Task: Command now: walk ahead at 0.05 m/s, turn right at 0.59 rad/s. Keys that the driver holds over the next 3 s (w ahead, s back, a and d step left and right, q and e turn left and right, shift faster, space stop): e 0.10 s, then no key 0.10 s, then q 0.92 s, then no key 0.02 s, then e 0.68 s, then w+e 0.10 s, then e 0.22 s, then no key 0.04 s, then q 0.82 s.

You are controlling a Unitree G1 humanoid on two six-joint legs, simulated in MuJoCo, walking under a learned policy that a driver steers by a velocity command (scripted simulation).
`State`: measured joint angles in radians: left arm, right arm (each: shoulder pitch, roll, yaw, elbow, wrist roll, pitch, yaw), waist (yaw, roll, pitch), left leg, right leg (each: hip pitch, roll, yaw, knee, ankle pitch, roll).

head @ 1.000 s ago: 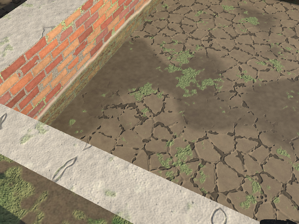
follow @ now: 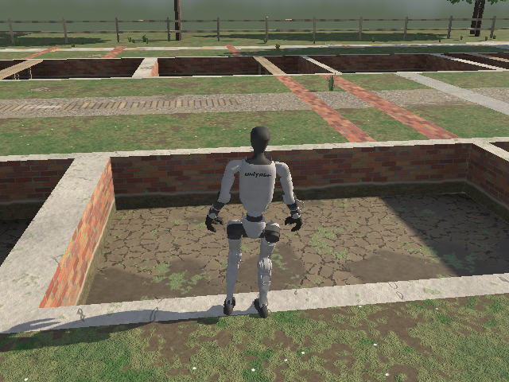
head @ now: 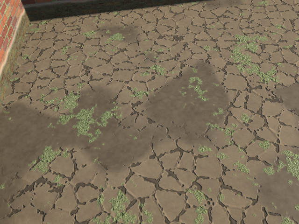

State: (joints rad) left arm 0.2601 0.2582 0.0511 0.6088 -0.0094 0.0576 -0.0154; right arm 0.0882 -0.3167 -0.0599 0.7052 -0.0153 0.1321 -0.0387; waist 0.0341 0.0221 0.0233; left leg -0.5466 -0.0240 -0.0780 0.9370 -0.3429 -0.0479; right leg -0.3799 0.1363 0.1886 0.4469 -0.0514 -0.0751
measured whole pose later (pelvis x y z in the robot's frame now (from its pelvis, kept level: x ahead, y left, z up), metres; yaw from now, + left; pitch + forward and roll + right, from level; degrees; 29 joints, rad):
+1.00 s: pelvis -0.03 +0.08 -0.02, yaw +13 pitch +0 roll -1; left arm 0.14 0.29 0.05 0.70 -0.01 0.07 0.02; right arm 0.25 -0.31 -0.05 0.56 0.02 0.10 -0.01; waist 0.00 -0.02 0.05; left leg -0.35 0.01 -0.02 0.67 -0.30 0.01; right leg -0.29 -0.11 -0.10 0.67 -0.37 0.06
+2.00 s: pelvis -0.02 +0.06 -0.01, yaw -2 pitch +1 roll +1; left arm 0.30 0.27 0.04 0.62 0.00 0.07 0.02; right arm 0.12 -0.29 -0.05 0.64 -0.01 0.06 -0.01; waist 0.03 0.03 0.01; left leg -0.49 -0.02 -0.01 1.04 -0.51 -0.03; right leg -0.34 0.06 0.12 0.62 -0.30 -0.03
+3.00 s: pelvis +0.02 +0.02 +0.00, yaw +11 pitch +0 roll +0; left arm 0.17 0.23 0.01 0.66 0.02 0.06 0.02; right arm 0.26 -0.34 -0.06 0.62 0.04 0.12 -0.05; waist -0.01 0.03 0.07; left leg -0.43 0.00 -0.09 1.00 -0.46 -0.08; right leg -0.27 -0.03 -0.10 0.48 -0.21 -0.04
